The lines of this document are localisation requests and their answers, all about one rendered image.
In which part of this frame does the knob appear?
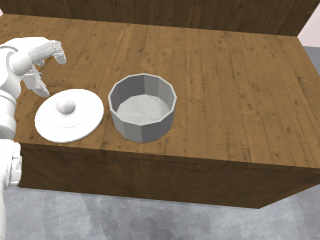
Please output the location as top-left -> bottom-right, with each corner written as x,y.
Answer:
56,97 -> 76,115

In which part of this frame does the left robot upper arm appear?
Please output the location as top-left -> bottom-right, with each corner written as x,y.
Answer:
0,139 -> 22,240

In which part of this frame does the robot left hand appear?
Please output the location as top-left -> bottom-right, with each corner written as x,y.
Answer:
5,37 -> 67,97

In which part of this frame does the robot left forearm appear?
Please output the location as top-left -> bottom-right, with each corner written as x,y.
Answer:
0,43 -> 33,140

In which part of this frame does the table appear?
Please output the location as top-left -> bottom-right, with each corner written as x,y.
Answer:
0,0 -> 320,209

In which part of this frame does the pot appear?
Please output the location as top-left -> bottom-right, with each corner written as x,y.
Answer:
108,73 -> 177,143

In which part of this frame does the lid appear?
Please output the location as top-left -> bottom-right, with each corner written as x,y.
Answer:
35,89 -> 104,143

